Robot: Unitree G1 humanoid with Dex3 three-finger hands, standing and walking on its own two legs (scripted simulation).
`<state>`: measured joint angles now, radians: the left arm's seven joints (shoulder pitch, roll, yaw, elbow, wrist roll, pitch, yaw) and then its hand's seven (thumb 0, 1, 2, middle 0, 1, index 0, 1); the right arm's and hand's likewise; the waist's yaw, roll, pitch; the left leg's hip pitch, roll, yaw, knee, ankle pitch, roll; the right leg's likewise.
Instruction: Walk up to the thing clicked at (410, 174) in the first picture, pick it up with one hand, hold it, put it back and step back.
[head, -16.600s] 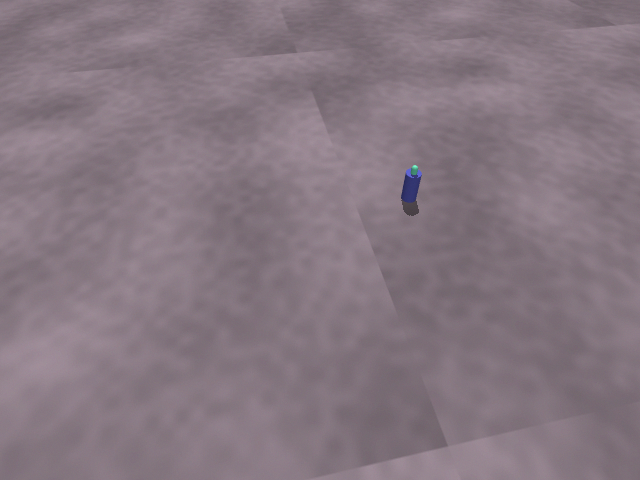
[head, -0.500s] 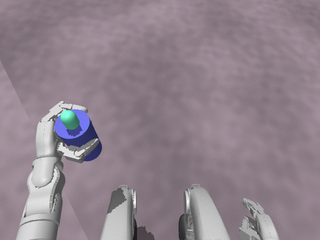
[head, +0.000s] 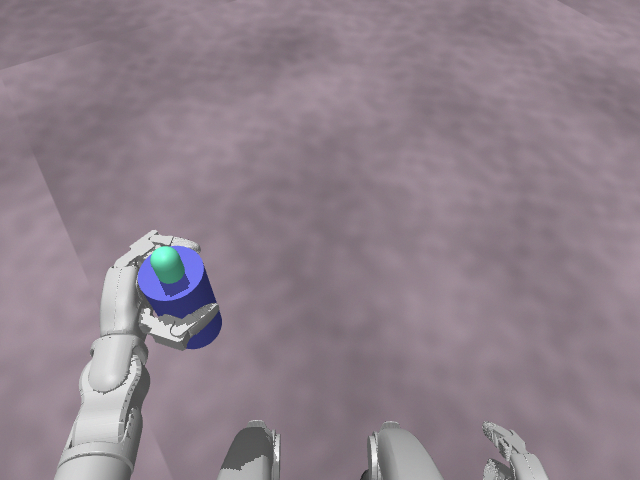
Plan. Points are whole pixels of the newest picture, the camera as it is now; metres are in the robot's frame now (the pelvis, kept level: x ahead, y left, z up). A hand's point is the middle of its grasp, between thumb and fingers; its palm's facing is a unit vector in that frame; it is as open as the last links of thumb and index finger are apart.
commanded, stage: lift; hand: left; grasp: from the side
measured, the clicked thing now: (182, 294) +0.34 +0.18 +0.01
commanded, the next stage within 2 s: hold in 0.74 s
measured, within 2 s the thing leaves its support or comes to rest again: neither
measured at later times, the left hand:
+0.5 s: hand (185, 265) +0.35 +0.17 +0.06, palm faces +0.11 -0.99 -0.04, open 9.8 cm
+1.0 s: hand (181, 256) +0.35 +0.16 +0.08, palm faces +0.10 -0.99 -0.04, open 9.8 cm
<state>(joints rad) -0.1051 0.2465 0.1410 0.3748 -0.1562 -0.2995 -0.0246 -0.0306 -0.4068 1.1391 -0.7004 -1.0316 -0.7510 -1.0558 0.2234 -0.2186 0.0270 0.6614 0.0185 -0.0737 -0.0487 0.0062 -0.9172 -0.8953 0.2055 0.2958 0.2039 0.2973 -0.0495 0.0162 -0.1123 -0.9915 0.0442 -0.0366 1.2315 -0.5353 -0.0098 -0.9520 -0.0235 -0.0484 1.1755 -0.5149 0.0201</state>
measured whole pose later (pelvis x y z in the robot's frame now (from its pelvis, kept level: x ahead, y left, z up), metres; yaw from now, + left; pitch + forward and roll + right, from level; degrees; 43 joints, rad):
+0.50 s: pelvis +0.02 -0.01 +0.04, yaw +0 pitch +12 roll -2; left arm -0.09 0.21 0.13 0.40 -0.16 -0.31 -0.02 -0.03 -0.41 1.14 -0.70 -1.03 -0.75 -1.05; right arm 0.24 -0.21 0.02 0.67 0.01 -0.05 -0.06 0.01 -0.91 -0.90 0.21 0.30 0.20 0.30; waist -0.05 0.01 -0.06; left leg -0.74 0.05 -0.03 1.02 -0.48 -0.02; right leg -0.71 -0.02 -0.05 0.98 -0.47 0.01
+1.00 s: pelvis +0.03 -0.01 +0.06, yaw +0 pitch +8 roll -2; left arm -0.10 0.20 0.13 0.43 -0.15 -0.32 -0.02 -0.03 -0.39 1.12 -0.70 -1.03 -0.75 -1.05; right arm 0.25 -0.21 0.01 0.67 0.00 -0.03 -0.05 0.01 -0.92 -0.90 0.21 0.30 0.20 0.30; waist -0.04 0.01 -0.04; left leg -0.61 0.05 -0.01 0.92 -0.45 -0.02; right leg -0.58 -0.02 -0.04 0.88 -0.43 0.02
